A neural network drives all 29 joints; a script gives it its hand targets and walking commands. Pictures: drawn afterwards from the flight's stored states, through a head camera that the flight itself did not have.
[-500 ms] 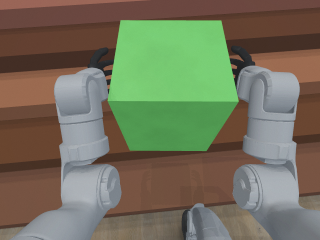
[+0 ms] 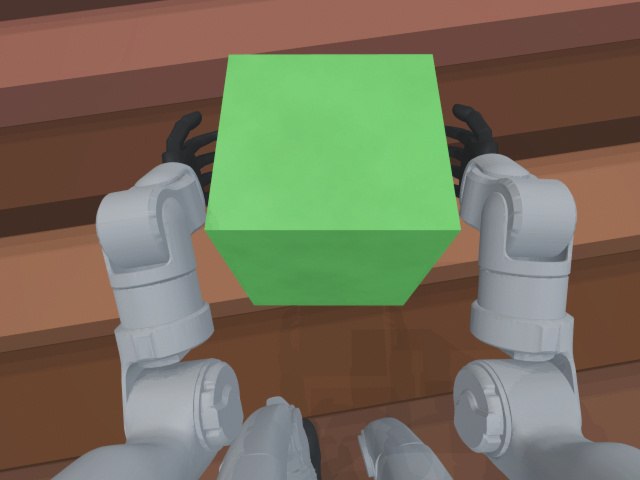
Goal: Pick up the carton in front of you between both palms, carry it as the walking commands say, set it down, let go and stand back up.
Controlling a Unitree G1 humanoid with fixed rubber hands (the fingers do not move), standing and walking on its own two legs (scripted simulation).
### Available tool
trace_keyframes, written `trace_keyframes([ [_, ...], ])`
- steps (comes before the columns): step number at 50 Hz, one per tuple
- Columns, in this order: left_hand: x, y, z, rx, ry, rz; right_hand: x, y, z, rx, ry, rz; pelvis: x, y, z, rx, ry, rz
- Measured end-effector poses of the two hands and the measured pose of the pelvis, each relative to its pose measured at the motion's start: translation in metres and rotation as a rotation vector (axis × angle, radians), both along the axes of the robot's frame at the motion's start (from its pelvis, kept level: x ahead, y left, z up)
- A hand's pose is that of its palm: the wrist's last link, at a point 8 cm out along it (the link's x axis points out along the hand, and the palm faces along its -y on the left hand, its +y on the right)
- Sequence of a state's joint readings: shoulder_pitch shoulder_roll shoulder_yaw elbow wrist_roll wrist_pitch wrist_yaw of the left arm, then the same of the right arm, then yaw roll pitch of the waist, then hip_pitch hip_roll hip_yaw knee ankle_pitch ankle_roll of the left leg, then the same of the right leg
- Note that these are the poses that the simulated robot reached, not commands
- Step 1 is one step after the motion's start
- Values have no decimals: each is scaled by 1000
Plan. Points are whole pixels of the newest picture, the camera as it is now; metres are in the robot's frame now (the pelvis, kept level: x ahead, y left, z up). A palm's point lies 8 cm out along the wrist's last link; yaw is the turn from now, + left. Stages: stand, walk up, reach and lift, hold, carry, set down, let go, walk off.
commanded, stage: carry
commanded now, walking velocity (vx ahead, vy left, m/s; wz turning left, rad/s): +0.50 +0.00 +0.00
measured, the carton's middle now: (329, 199) +0.41 -0.03 +0.05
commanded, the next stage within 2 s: none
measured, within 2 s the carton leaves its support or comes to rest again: neither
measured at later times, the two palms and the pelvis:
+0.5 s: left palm out of the picture +0.69 +0.16 +0.34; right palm out of the picture +0.74 -0.13 +0.35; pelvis +0.33 -0.05 +0.17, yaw +0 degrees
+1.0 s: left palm out of the picture +1.06 +0.09 +0.47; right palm out of the picture +1.00 -0.20 +0.46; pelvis +0.64 +0.01 +0.30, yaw -2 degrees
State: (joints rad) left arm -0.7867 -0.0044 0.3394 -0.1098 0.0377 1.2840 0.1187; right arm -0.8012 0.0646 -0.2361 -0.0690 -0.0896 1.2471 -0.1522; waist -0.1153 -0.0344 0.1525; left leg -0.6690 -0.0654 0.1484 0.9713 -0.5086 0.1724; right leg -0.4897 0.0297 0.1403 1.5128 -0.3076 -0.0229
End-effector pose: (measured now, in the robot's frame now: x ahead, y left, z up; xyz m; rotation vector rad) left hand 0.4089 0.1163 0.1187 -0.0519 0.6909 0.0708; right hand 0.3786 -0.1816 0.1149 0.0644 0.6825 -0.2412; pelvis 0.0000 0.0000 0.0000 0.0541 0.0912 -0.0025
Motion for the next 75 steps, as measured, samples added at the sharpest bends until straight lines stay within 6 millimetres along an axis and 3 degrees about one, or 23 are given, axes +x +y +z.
trace_keyframes([
  [3, 42, -22, 36, -2, 1, -51, 22, -19, 31, 26, -1, -71, 40, 6, 34, -26, -3, -18],
  [6, 89, -41, 78, -1, -61, -103, 58, -36, 74, 24, -63, -120, 85, 8, 53, -72, -3, -42],
  [9, 137, -53, 114, -3, -120, -129, 104, -48, 118, -6, -118, -126, 131, 2, 62, -78, -3, -31],
  [12, 182, -52, 140, 18, -132, -112, 160, -48, 150, -29, -122, -89, 181, -8, 69, -94, -4, -32],
  [15, 218, -32, 159, 57, -89, -42, 224, -33, 170, -17, -78, 1, 230, -23, 83, -112, -7, -37],
  [18, 237, 0, 170, 87, -22, 51, 280, -1, 184, -15, -15, 124, 261, -35, 106, -119, -27, -33],
  [23, 262, 39, 197, 65, 60, 158, 339, 41, 215, -21, 62, 217, 313, -46, 156, -81, -45, -10],
  [28, 326, 49, 250, 85, -5, 184, 407, 52, 260, 24, -5, 225, 370, -39, 180, -45, -35, -3],
  [32, 390, 44, 278, 96, -23, 153, 458, 45, 280, 42, -23, 188, 426, -25, 189, -28, -32, -12],
  [36, 462, 30, 286, 93, 10, 81, 506, 29, 284, 22, 13, 127, 488, -6, 200, 3, 1, -4],
  [39, 515, 13, 284, 70, 61, 1, 527, 12, 281, -12, 69, 56, 523, 8, 218, 12, -7, -7],
  [42, 551, -7, 285, 34, 115, -58, 536, -3, 278, -25, 126, 3, 550, 14, 247, 9, -19, -12],
  [44, 572, -16, 294, 27, 127, -75, 546, -11, 285, -14, 136, -26, 569, 16, 266, -4, -26, -19],
  [47, 608, -24, 320, 19, 85, -89, 577, -18, 310, -7, 93, -52, 601, 17, 288, -32, -28, -32],
  [51, 660, -27, 358, -8, -10, -83, 635, -23, 356, -31, -2, -53, 651, 5, 301, -50, -22, -28],
  [55, 712, -25, 384, -14, -51, -56, 702, -23, 391, -49, -41, -19, 711, -13, 311, -78, -18, -22],
  [59, 759, -13, 394, 27, -12, 10, 779, -13, 405, -36, -1, 67, 777, -38, 326, -110, -1, -29],
  [62, 778, 1, 397, 77, 45, 76, 831, 1, 409, -11, 50, 150, 809, -52, 346, -120, -17, -27],
  [65, 791, 13, 403, 83, 98, 121, 864, 14, 417, 15, 101, 187, 836, -58, 375, -115, -28, -16],
  [68, 816, 18, 426, 69, 88, 151, 895, 21, 440, 19, 91, 203, 865, -62, 400, -88, -36, 0],
  [75, 911, 17, 504, 90, -49, 145, 979, 17, 507, 44, -46, 188, 950, -50, 426, -54, -29, -6],
])
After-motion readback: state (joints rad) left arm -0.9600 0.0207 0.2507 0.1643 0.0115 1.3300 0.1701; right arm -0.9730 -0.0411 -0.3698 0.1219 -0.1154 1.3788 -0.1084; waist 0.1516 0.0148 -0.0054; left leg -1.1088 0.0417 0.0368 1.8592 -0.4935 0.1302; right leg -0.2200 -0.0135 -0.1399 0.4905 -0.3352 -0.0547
